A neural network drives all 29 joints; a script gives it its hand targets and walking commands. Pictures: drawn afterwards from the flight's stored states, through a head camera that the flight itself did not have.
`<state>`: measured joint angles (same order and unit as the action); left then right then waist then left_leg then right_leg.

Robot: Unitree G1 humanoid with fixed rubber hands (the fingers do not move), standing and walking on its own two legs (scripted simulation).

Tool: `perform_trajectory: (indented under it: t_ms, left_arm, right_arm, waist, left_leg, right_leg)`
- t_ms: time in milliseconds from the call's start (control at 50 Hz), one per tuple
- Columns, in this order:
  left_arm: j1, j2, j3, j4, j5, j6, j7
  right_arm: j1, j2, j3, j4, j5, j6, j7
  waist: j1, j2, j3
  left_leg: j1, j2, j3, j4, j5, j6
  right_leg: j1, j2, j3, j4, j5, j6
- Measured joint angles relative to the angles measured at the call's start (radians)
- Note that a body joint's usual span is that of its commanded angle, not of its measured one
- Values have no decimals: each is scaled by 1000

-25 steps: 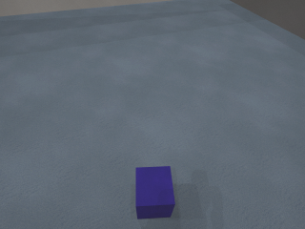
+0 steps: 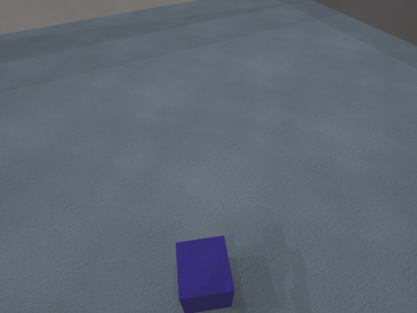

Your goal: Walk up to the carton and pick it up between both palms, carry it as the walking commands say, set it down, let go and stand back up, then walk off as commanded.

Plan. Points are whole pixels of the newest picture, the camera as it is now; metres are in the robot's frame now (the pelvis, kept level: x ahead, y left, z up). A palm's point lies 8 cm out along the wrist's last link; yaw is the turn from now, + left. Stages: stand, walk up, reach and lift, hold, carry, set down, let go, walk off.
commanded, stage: walk off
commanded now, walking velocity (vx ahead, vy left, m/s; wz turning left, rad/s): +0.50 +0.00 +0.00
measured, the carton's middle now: (204, 275) +0.39 +0.02 -0.64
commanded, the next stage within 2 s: stand in 2.00 s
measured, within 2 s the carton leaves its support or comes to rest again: neither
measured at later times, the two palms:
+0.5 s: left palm out of the picture +0.04 +0.19 -0.12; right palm (273, 205) +0.40 -0.19 -0.13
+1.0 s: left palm (143, 153) +0.61 +0.19 -0.12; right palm (292, 245) +0.29 -0.21 -0.13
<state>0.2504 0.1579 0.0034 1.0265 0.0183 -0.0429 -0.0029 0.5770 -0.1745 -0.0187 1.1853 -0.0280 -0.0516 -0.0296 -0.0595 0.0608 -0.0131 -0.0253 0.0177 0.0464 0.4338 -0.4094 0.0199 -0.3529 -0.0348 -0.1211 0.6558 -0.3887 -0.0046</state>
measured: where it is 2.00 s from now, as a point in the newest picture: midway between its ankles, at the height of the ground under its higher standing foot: (207, 213)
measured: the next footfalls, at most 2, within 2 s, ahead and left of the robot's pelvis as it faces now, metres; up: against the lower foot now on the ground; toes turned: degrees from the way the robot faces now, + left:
right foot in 0.02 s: +0.08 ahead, -0.12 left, +0.00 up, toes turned -7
left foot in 0.36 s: +0.34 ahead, +0.13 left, +0.00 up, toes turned +10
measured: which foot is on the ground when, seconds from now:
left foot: down 0.00-0.04, up 0.06-0.34, down 0.36-0.96, up 0.98-1.00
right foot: up 0.00-0.00, down 0.02-0.50, up 0.52-0.94, down 0.96-1.00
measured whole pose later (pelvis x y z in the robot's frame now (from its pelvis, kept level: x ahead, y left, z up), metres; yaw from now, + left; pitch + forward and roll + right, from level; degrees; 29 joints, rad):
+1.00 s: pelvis +0.44 -0.01 -0.01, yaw +0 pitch +1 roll -1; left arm 0.02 0.14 0.04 0.93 0.04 -0.08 -0.01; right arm 0.55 -0.14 -0.02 1.14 -0.01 -0.08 -0.01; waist -0.09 0.03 0.05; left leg -0.20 0.13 0.10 0.83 -0.49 -0.01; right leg -0.31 -0.05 -0.15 0.56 -0.26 -0.02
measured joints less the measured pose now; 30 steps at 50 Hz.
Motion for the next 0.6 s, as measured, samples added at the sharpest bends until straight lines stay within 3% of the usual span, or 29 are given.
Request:
perform_trajectory:
  t_ms: [40,80,120,180,320,440,500,520,560,600]
  left_arm:
    - [-31,4,10,-23,-1,-18,4]
    - [-26,2,21,-26,1,-33,13]
    - [23,-3,25,-7,0,-32,14]
    - [121,-16,23,39,0,-34,10]
    - [285,-48,11,108,6,-53,18]
    - [321,-61,1,121,17,-57,25]
    - [346,-57,3,140,10,-54,26]
    - [347,-56,5,143,2,-52,25]
    - [319,-48,14,132,-11,-45,23]
    - [259,-30,29,104,-11,-42,19]
  right_arm:
    - [14,3,1,2,4,-6,4]
    - [-4,8,3,-6,2,-5,12]
    - [-56,5,-1,-35,-4,-3,25]
    - [-165,-4,-11,-100,-4,-10,40]
    - [-386,-4,-23,-198,2,7,56]
    - [-535,-1,-18,-237,12,11,53]
    - [-573,9,-20,-247,7,-11,43]
    - [-573,11,-24,-246,-1,-23,38]
    - [-538,10,-30,-232,-5,-33,34]
    - [-465,3,-36,-200,-5,-36,35]
  waist:
    - [7,5,14]
    - [25,-3,21]
    - [37,-18,20]
    - [50,-33,16]
    - [83,-60,12]
    - [149,-63,55]
    - [156,-72,71]
    - [147,-76,78]
    - [125,-78,81]
    - [99,-75,72]
  left_leg:
    - [-27,23,-13,105,-61,-8]
    - [-131,37,-11,371,-95,10]
    - [-252,43,-2,614,-47,22]
    - [-403,72,13,727,71,17]
    - [-590,116,33,560,234,-32]
    - [-506,69,76,232,199,-12]
    - [-390,28,115,102,210,25]
    - [-376,25,124,110,251,26]
    - [-356,26,134,164,194,27]
    - [-297,24,137,138,149,23]
  right_leg:
    - [40,15,-26,-79,99,-16]
    - [49,21,-43,-47,109,-38]
    - [91,27,-47,-68,70,-51]
    - [176,39,-44,-173,82,-46]
    - [335,27,-33,-362,92,-31]
    - [405,-18,-25,-371,21,14]
    - [397,-52,-10,-235,-67,31]
    - [352,-68,1,-101,-92,25]
    - [203,-69,54,270,-106,7]
    - [63,-65,72,507,-51,-10]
